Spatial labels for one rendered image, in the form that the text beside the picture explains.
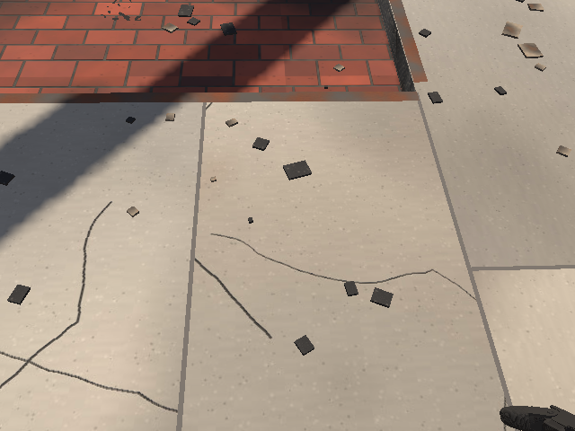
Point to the right robot hand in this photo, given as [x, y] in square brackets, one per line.
[537, 419]

